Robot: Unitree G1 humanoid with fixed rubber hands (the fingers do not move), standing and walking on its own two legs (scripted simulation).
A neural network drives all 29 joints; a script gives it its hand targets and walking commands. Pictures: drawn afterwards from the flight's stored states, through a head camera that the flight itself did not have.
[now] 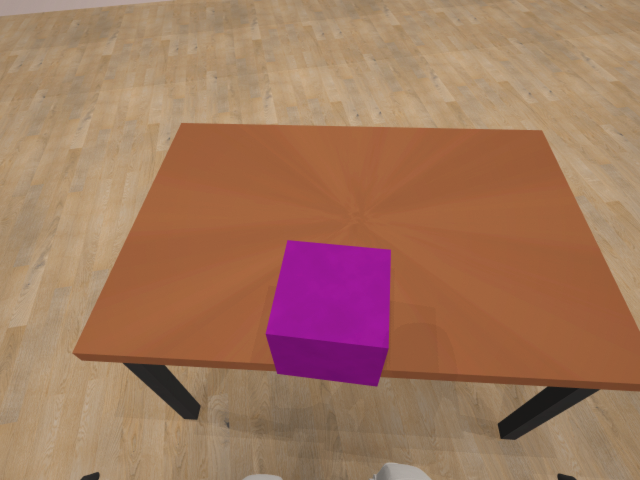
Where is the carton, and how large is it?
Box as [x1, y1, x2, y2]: [266, 240, 390, 385]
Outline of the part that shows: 287,240 266,330 267,340 277,373 377,385 388,348 390,250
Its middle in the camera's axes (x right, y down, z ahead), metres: +0.02 +0.12 +0.65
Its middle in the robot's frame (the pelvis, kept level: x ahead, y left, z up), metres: +0.38 +0.00 -0.11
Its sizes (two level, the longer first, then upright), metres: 0.171 0.169 0.158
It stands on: a table, 0.56 m high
